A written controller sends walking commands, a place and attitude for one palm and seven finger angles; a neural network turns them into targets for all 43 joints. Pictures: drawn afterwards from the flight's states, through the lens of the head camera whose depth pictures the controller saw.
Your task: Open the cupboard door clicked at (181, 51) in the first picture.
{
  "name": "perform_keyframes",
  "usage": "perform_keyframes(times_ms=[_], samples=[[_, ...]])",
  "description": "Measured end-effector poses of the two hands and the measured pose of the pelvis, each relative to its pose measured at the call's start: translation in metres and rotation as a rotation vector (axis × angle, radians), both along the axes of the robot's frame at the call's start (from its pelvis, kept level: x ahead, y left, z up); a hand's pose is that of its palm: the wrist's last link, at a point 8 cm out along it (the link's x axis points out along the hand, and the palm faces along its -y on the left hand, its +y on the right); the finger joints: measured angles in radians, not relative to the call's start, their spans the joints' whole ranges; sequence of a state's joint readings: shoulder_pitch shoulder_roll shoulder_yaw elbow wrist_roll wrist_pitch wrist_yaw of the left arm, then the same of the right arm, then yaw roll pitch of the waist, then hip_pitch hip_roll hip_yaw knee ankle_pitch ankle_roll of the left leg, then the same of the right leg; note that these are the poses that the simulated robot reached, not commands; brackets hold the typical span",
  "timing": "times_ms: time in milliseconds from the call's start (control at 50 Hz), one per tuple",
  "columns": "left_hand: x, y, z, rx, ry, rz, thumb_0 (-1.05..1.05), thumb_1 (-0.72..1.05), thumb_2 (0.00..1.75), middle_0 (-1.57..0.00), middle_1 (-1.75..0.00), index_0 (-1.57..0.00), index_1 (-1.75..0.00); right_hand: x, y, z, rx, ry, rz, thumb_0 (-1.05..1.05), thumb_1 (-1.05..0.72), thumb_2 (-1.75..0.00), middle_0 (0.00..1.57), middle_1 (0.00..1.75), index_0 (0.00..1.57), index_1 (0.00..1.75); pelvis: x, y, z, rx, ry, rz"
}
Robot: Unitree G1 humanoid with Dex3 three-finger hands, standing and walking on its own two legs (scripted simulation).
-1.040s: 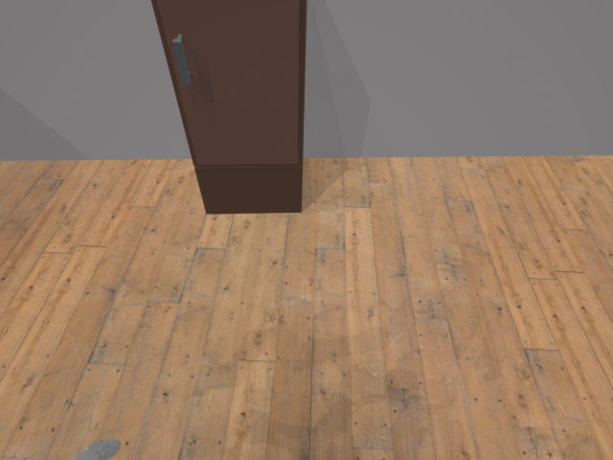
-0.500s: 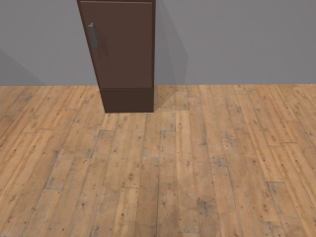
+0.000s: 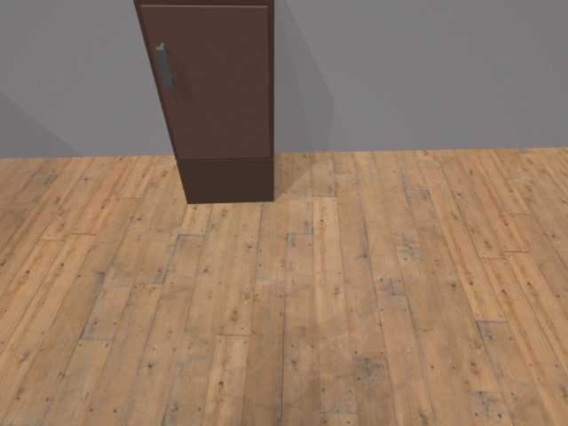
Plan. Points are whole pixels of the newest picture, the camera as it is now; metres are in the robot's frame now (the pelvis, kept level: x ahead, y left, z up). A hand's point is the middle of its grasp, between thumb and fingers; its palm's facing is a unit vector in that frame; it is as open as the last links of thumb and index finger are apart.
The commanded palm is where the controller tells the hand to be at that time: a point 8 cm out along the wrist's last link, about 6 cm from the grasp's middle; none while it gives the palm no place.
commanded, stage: look at it before walking up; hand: left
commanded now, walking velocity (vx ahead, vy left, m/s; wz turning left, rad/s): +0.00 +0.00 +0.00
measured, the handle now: (165, 65) +1.18 +0.47 -0.05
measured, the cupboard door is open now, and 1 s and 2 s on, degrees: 0 0 0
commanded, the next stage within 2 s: walk to a spot facing it in 0.40 s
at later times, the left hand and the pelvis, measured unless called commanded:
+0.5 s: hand out of the picture +0.08 +0.25 -0.16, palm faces -0.03 -0.94 -0.34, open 7.4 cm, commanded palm none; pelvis +0.00 +0.00 +0.00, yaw +0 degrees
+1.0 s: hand out of the picture +0.06 +0.26 -0.19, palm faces +0.21 -0.96 -0.17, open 7.4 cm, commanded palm none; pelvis +0.09 +0.07 -0.01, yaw +13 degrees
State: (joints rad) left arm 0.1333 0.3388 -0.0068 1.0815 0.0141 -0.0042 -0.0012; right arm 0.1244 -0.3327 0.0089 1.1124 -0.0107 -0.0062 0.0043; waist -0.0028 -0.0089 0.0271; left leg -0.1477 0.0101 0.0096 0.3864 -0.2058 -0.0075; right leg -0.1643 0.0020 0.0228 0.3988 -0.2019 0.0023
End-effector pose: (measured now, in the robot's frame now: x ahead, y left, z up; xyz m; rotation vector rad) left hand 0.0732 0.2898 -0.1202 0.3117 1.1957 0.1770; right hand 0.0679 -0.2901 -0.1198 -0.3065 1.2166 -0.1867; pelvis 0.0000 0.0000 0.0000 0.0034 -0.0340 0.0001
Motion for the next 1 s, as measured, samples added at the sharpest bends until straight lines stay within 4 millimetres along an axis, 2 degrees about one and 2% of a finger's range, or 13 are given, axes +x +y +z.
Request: perform_keyframes(times_ms=[280, 600, 680, 740, 840, 880, 940, 1000], samples=[[-0.005, 0.001, -0.002, 0.001, 0.023, 0.005, 0.01, 0.9, 0.9, -0.2, -0.3, -0.2, -0.3, 0.002, -0.002, 0.001, -0.006, 0.008, 0.0, 0.01, -0.9, -0.89, 0.2, 0.3, 0.21, 0.3, 0.002, 0.0, 0.0, 0.0, 0.004, -0.001], [-0.001, -0.001, -0.003, 0.001, 0.012, 0.024, 0.01, 0.9, 0.9, -0.2, -0.3, -0.2, -0.3, 0.01, 0.003, -0.001, 0.0, 0.005, 0.014, 0.01, -0.9, -0.89, 0.2, 0.3, 0.21, 0.3, 0.008, 0.0, -0.001, -0.003, 0.007, 0.014], [-0.012, -0.009, -0.014, -0.045, 0.018, 0.072, 0.01, 0.9, 0.9, -0.2, -0.3, -0.2, -0.3, 0.005, 0.019, -0.01, 0.023, 0.062, 0.032, 0.01, -0.91, -0.89, 0.2, 0.3, 0.2, 0.3, 0.017, 0.004, -0.005, -0.017, 0.02, 0.053], [-0.029, -0.012, -0.023, -0.089, 0.032, 0.129, 0.01, 0.9, 0.9, -0.2, -0.3, -0.2, -0.3, 0.005, 0.038, -0.012, 0.042, 0.111, 0.051, 0.01, -0.91, -0.89, 0.2, 0.3, 0.2, 0.3, 0.027, 0.014, -0.006, -0.024, 0.022, 0.097], [-0.061, -0.003, -0.048, -0.15, 0.118, 0.23, 0.01, 0.9, 0.9, -0.2, -0.3, -0.2, -0.3, 0.023, 0.076, -0.019, 0.058, 0.126, 0.095, 0.01, -0.91, -0.89, 0.2, 0.3, 0.2, 0.3, 0.048, 0.04, -0.018, -0.027, 0.018, 0.17], [-0.068, 0.003, -0.054, -0.161, 0.172, 0.254, 0.01, 0.9, 0.9, -0.2, -0.3, -0.2, -0.3, 0.028, 0.09, -0.022, 0.06, 0.116, 0.092, 0.01, -0.91, -0.89, 0.2, 0.3, 0.21, 0.3, 0.055, 0.05, -0.022, -0.021, 0.022, 0.175], [-0.058, 0.011, -0.049, -0.17, 0.194, 0.27, 0.01, 0.9, 0.9, -0.2, -0.3, -0.2, -0.29, 0.028, 0.109, -0.019, 0.071, 0.14, 0.077, 0.01, -0.91, -0.89, 0.2, 0.3, 0.21, 0.3, 0.07, 0.06, -0.016, -0.021, 0.03, 0.193], [-0.031, 0.018, -0.038, -0.178, 0.146, 0.288, 0.01, 0.9, 0.9, -0.2, -0.3, -0.2, -0.29, 0.029, 0.126, -0.013, 0.088, 0.193, 0.082, 0.01, -0.91, -0.89, 0.2, 0.3, 0.21, 0.3, 0.087, 0.068, -0.007, -0.025, 0.04, 0.223]])
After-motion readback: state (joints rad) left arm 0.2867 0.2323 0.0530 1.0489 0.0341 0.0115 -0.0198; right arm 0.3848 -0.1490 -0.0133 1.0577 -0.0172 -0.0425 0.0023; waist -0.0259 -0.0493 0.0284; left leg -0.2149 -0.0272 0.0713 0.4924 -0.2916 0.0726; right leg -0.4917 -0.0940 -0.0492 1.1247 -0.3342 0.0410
